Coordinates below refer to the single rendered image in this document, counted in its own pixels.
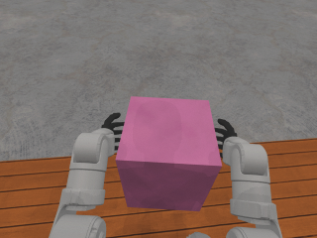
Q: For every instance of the robot right hand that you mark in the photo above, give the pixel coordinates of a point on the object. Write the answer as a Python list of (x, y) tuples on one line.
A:
[(229, 132)]

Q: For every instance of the left robot upper arm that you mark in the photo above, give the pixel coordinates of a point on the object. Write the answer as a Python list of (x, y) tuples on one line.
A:
[(79, 226)]

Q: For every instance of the carton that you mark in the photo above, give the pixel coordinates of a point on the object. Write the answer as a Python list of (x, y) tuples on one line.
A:
[(168, 156)]

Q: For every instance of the right robot forearm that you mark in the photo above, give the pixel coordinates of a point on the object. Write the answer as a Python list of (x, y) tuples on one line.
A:
[(251, 195)]

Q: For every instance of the robot left hand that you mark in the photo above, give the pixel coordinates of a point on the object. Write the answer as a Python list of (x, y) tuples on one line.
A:
[(109, 125)]

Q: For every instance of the left robot forearm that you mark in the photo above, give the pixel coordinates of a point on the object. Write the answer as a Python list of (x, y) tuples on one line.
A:
[(85, 183)]

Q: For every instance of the right robot upper arm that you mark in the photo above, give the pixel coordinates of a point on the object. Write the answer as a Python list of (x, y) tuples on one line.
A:
[(250, 232)]

